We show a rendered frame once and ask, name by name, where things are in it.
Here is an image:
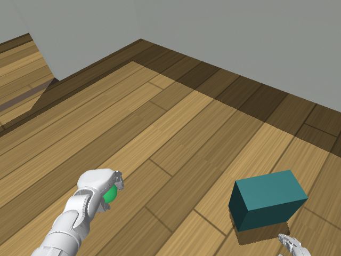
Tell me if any right robot hand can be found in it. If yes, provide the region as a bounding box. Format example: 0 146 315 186
278 234 311 256

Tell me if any left robot arm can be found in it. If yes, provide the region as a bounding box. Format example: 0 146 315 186
31 187 102 256

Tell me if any left robot hand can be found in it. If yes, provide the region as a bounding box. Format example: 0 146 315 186
77 169 124 213

